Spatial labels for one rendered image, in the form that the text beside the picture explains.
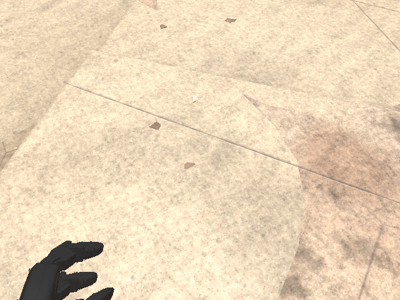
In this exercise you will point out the robot left hand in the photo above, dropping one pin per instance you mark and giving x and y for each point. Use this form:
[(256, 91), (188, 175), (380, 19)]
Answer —
[(48, 280)]

